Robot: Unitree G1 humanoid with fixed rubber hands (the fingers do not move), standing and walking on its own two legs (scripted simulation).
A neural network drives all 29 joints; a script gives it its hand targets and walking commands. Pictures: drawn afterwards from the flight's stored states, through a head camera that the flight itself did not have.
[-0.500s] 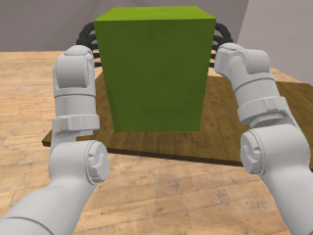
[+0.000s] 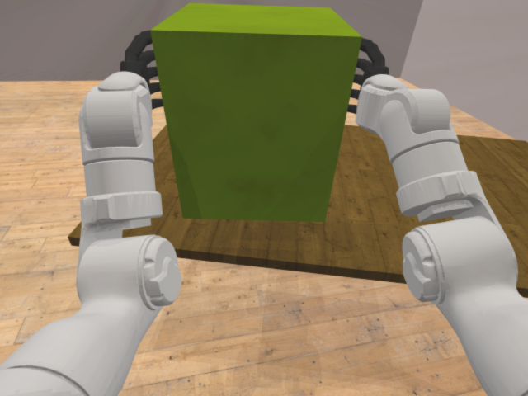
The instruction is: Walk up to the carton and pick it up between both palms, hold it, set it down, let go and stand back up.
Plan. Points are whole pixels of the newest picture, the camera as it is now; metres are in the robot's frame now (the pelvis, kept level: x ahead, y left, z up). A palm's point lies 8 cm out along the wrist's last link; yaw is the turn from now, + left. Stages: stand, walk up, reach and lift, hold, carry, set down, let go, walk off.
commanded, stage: hold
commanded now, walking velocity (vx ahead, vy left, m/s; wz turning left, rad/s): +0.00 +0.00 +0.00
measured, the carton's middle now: (257, 112) +0.40 +0.02 +0.30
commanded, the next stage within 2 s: none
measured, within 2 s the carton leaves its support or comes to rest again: neither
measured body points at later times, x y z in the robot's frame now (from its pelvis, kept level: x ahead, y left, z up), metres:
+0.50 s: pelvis -0.01 +0.01 +0.00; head -0.10 +0.03 +0.44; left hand +0.37 +0.16 +0.33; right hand +0.37 -0.14 +0.35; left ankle +0.01 +0.12 -0.75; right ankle +0.00 -0.09 -0.75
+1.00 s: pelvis -0.01 +0.00 +0.00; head -0.10 +0.03 +0.44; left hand +0.37 +0.18 +0.34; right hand +0.37 -0.13 +0.34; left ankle +0.01 +0.12 -0.75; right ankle +0.00 -0.09 -0.75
